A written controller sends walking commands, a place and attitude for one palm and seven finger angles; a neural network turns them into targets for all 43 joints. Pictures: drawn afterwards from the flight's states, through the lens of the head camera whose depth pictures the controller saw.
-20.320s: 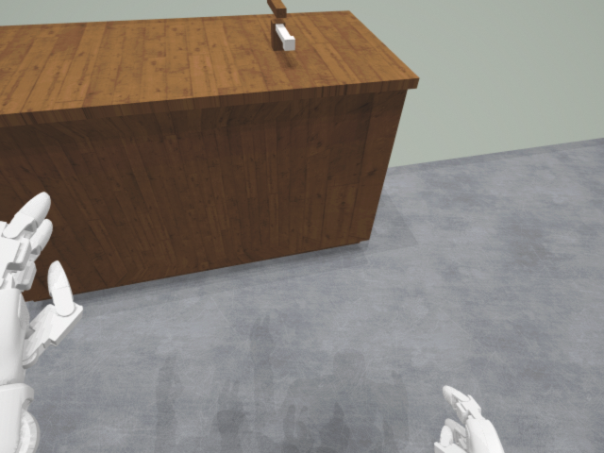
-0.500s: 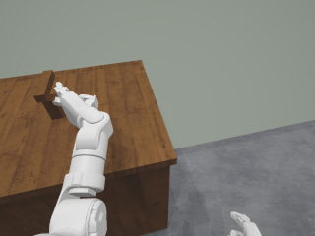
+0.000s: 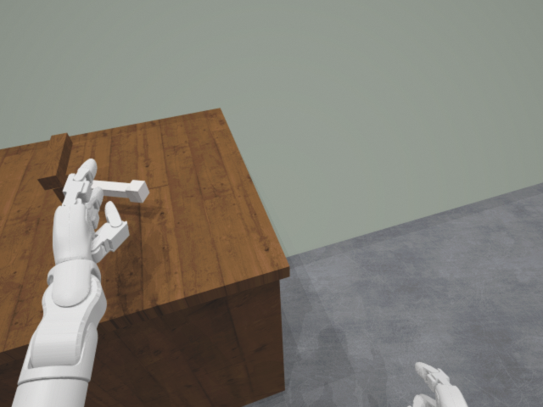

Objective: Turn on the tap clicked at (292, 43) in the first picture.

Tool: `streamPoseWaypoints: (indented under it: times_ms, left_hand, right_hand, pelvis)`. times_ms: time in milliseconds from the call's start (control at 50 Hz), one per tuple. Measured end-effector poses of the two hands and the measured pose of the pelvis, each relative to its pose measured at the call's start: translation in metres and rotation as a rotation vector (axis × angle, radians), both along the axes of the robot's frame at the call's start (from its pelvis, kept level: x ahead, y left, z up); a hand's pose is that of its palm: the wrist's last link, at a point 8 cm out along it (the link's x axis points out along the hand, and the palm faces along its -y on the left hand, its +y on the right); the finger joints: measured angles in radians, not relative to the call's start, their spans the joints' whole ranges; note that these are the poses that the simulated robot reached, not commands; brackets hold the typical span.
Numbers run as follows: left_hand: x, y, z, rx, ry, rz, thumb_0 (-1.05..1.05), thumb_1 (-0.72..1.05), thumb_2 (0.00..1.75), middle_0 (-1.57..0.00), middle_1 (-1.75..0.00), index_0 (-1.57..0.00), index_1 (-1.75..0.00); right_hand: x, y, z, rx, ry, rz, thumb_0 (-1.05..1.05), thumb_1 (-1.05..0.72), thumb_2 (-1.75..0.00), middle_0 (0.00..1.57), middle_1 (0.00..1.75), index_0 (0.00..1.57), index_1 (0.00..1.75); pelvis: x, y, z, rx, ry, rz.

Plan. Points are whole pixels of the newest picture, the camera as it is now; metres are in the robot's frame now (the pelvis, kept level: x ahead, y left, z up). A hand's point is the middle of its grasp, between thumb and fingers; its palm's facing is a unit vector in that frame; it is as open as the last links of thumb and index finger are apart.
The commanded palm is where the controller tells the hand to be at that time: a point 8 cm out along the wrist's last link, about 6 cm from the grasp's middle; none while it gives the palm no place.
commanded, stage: draw the hand back beside the body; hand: left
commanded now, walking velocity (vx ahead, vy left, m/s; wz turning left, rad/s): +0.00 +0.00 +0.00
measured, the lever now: (137, 191) +0.44 +0.27 +0.10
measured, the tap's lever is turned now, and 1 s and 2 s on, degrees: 62 62 62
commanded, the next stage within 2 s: step back with the hand held close in 1.10 s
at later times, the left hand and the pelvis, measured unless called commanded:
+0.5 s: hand (81, 261) +0.25 +0.25 +0.15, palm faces +0.35 -0.90 -0.26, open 7.5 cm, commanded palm +0.20 +0.29 +0.17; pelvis +0.00 +0.03 +0.00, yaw +1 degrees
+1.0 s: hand (40, 300) +0.19 +0.28 +0.15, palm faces +0.45 -0.83 -0.33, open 7.4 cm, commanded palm +0.15 +0.32 +0.17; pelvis +0.00 +0.03 +0.00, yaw +2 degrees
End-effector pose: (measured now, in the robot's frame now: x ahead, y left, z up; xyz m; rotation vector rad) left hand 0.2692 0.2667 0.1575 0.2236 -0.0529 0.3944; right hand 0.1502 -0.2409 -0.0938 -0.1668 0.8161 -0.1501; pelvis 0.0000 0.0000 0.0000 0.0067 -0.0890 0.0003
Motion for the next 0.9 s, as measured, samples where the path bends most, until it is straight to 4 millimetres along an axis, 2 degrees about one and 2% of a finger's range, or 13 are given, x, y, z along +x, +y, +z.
streamPoseWaypoints:
  times_ms: [100, 280, 440, 660, 900]
  left_hand:
    - [-0.025, 0.009, 0.010, 0.059, -0.084, -0.018, 0.02, 0.90, 0.90, -0.17, -0.20, -0.17, -0.20]
    - [-0.031, 0.002, 0.006, 0.064, -0.113, -0.111, 0.02, 0.89, 0.90, -0.18, -0.22, -0.18, -0.23]
    - [-0.051, 0.022, 0.006, 0.091, -0.104, -0.086, 0.02, 0.89, 0.90, -0.19, -0.25, -0.19, -0.25]
    - [-0.084, 0.039, 0.007, 0.129, -0.102, -0.031, 0.02, 0.89, 0.90, -0.20, -0.28, -0.20, -0.28]
    - [-0.114, 0.051, 0.008, 0.182, -0.059, 0.033, 0.02, 0.89, 0.90, -0.20, -0.30, -0.21, -0.30]
  right_hand:
    - [-0.003, 0.004, -0.003, -0.027, 0.018, 0.052, 0.01, -0.91, -0.90, 0.20, 0.30, 0.20, 0.30]
    - [0.010, 0.034, 0.008, 0.012, -0.049, 0.068, 0.01, -0.91, -0.90, 0.20, 0.30, 0.20, 0.30]
    - [0.016, 0.051, 0.012, 0.031, -0.067, 0.082, 0.01, -0.91, -0.90, 0.21, 0.30, 0.20, 0.30]
    - [0.024, 0.055, 0.010, 0.004, -0.054, 0.116, 0.01, -0.91, -0.90, 0.21, 0.30, 0.21, 0.30]
    - [0.033, 0.056, 0.014, 0.006, -0.089, 0.127, 0.01, -0.91, -0.90, 0.21, 0.30, 0.20, 0.30]
  pelvis:
    - [-0.008, 0.005, 0.001, -0.005, -0.015, 0.023]
    - [-0.011, 0.016, 0.003, -0.007, -0.018, 0.013]
    - [-0.005, 0.025, 0.003, -0.012, -0.020, 0.005]
    - [0.003, 0.033, 0.002, -0.014, -0.018, 0.020]
    - [0.005, 0.031, 0.001, -0.016, -0.010, 0.027]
